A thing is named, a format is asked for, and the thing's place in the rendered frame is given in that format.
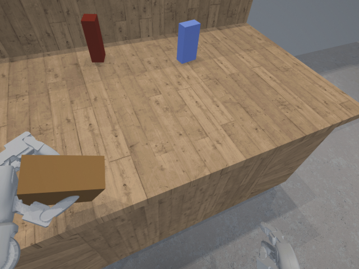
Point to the table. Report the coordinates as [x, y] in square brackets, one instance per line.
[181, 142]

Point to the right robot hand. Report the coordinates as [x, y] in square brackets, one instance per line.
[281, 256]

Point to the sponge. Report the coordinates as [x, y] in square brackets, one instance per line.
[49, 179]

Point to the left robot hand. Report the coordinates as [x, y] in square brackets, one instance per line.
[10, 160]

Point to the robot left forearm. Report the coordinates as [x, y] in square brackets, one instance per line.
[9, 247]

